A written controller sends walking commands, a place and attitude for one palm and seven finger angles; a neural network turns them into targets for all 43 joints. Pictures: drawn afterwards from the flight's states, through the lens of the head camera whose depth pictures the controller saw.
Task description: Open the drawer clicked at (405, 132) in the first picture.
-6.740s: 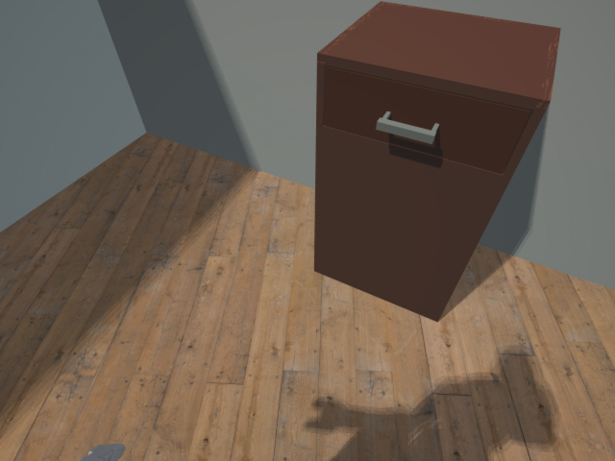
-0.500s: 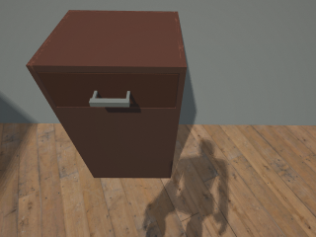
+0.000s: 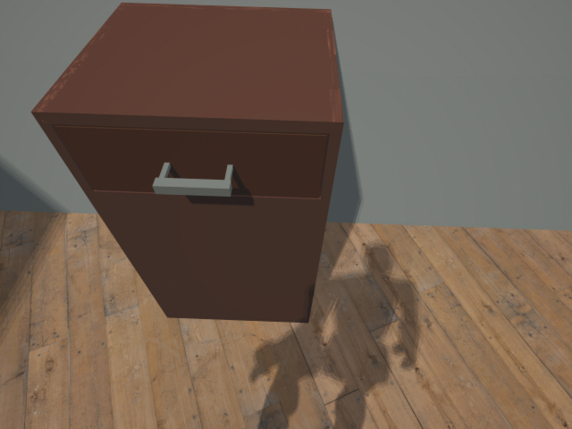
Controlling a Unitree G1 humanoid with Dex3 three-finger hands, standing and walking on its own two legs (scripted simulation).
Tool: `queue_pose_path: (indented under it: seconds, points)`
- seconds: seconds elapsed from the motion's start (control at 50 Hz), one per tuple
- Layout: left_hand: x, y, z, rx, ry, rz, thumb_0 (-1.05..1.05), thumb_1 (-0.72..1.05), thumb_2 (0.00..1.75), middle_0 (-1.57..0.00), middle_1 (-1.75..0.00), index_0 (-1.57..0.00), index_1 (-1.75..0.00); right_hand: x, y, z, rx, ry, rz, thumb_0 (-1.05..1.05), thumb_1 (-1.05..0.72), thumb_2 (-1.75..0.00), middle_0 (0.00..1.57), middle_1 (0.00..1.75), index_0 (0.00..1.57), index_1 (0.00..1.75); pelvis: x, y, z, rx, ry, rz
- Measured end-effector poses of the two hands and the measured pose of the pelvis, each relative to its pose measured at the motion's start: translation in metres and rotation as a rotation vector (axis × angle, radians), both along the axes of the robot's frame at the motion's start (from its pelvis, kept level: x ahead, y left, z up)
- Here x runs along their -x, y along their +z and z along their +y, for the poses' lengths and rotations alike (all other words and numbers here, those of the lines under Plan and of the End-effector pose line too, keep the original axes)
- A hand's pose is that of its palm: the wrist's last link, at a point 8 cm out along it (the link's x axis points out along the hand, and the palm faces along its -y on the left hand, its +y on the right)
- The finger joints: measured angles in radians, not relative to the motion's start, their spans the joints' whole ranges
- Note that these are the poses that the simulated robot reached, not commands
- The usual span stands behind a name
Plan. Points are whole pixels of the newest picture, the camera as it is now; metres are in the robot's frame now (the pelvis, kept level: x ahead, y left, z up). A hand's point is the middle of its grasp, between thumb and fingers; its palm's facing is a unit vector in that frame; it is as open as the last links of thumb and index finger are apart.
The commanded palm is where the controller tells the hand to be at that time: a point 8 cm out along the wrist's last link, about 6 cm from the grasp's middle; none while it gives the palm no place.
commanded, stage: come to a stop and stand still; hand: left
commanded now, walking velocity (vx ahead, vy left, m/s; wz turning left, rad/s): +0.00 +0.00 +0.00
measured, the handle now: (195, 178) +0.51 +0.21 +0.02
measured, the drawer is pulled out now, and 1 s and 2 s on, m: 0.00 0.00 0.00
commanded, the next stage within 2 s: look again from close up in 0.46 s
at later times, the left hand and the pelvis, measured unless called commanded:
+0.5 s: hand out of the picture +0.02 +0.16 -0.16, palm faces +0.04 -0.98 -0.21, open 7.3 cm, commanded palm none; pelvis -0.01 -0.02 +0.01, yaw +1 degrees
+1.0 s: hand out of the picture -0.01 +0.14 -0.16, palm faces +0.06 -0.98 -0.19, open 7.4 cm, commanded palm none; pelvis +0.00 -0.03 +0.02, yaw +1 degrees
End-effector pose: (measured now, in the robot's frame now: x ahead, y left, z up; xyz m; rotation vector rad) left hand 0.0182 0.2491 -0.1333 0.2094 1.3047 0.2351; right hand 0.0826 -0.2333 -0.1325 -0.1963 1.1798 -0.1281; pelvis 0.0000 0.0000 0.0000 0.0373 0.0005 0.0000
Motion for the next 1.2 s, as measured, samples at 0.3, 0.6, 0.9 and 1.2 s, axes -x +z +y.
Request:
queue_pose_path:
  seconds: [0.3, 0.6, 0.9, 1.2]
  points:
    - [-0.006, 0.013, -0.025, 0.016, -0.048, -0.053, 0.00, 0.91, 0.90, -0.20, -0.30, -0.20, -0.30, 0.046, -0.013, -0.008, -0.063, -0.015, 0.073, 0.00, -0.93, -0.90, 0.20, 0.30, 0.20, 0.30, 0.017, 0.003, -0.014, 0.014, 0.008, 0.000]
    - [0.009, 0.007, -0.039, 0.080, -0.008, 0.010, 0.01, 0.92, 0.90, -0.20, -0.30, -0.20, -0.30, 0.100, 0.001, -0.001, -0.047, -0.036, 0.227, 0.01, -0.91, -0.90, 0.20, 0.30, 0.20, 0.30, 0.010, 0.014, -0.020, 0.030, 0.017, 0.002]
    - [0.029, 0.008, -0.051, 0.091, 0.023, 0.074, 0.01, 0.91, 0.90, -0.20, -0.30, -0.20, -0.30, 0.092, -0.002, 0.002, -0.065, -0.029, 0.233, 0.01, -0.92, -0.90, 0.20, 0.30, 0.20, 0.30, 0.001, 0.016, -0.023, 0.028, 0.021, -0.004]
    - [0.036, 0.004, -0.071, 0.118, 0.046, 0.113, 0.01, 0.91, 0.90, -0.20, -0.30, -0.20, -0.30, 0.084, -0.001, -0.007, -0.057, -0.026, 0.246, 0.01, -0.92, -0.90, 0.20, 0.30, 0.20, 0.30, -0.008, 0.016, -0.032, 0.028, 0.027, 0.000]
